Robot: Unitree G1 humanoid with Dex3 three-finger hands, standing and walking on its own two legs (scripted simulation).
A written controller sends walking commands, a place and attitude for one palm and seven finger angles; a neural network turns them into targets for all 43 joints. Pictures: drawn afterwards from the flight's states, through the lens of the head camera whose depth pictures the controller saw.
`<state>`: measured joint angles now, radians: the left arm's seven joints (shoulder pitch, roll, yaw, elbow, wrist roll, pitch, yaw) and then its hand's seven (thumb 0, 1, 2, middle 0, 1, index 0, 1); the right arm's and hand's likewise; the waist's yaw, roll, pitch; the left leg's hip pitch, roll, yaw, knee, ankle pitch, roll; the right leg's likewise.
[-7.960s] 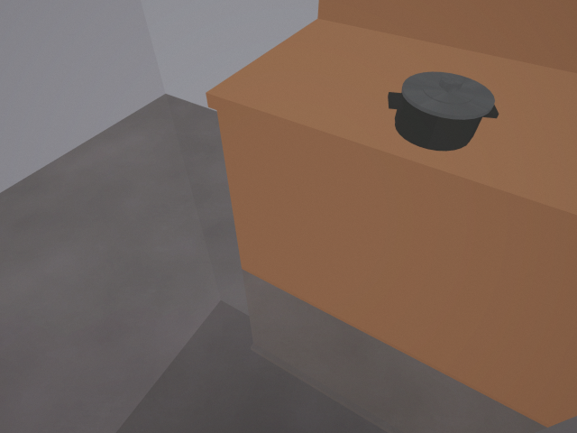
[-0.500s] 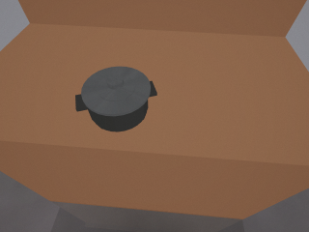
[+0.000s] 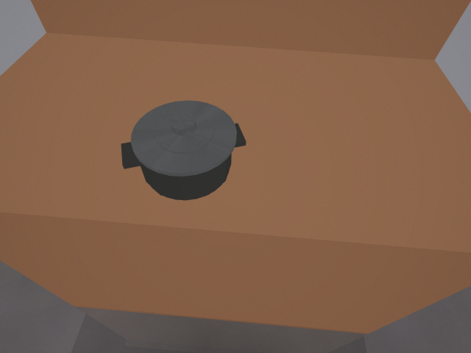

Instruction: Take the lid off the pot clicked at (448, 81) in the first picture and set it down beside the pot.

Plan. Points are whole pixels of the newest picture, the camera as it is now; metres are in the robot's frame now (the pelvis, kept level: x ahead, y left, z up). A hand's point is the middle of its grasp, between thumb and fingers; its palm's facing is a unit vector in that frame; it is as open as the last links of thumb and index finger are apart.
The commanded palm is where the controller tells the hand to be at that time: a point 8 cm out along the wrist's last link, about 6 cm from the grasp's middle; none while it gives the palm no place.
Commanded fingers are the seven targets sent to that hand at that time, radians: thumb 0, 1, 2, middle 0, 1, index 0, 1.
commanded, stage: lift the closed hand beside the body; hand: left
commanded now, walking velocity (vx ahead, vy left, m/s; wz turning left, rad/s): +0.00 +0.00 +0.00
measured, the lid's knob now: (183, 123) +0.44 +0.12 +0.15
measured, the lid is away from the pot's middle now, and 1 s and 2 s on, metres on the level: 0.00 0.00 0.00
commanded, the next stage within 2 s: raise the hand higher, near the body in 0.70 s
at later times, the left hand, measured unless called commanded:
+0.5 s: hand out of the picture +0.11 +0.20 +0.00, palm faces +0.22 -0.94 -0.25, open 4.3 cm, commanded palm +0.07 +0.25 +0.04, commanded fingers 0.00 0.90 0.90 -1.17 -1.36 -1.17 -1.36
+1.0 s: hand (22, 338) +0.12 +0.25 +0.11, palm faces +0.35 -0.81 -0.47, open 3.1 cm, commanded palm +0.06 +0.28 +0.14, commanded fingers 0.00 0.90 0.90 -1.30 -1.50 -1.30 -1.50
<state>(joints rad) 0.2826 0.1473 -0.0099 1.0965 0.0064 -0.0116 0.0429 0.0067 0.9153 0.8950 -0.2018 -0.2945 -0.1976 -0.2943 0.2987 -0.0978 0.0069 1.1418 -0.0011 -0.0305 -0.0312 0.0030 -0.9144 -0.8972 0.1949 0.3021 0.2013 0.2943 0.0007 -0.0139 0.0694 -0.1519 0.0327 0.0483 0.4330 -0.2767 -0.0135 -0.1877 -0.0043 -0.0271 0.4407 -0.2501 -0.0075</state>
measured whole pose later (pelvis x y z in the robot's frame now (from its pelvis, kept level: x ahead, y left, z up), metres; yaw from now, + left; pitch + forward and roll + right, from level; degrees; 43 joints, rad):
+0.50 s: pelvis -0.02 +0.01 +0.00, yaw +2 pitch -3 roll +0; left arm 0.64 0.20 0.03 -0.15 -0.01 -0.05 0.06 0.01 0.91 0.89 -0.76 -0.90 -0.75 -0.90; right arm 0.16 -0.23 -0.04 0.56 0.03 -0.18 -0.05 0.00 -0.91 -0.90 0.19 0.30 0.21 0.31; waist 0.04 0.02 0.00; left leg -0.17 0.01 0.02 0.50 -0.28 0.00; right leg -0.18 -0.03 -0.06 0.48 -0.25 0.01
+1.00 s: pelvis -0.02 +0.01 +0.00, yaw +2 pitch -4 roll -1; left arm 0.69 0.31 0.24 -0.46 -0.01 -0.11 0.08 0.01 0.89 0.89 -1.30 -1.49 -1.29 -1.49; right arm 0.18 -0.20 0.00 0.63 0.01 -0.22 -0.06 0.01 -0.90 -0.90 0.20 0.30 0.20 0.30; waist 0.08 0.07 0.03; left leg -0.13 0.02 0.02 0.49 -0.28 0.00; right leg -0.14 -0.02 -0.05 0.46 -0.25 0.01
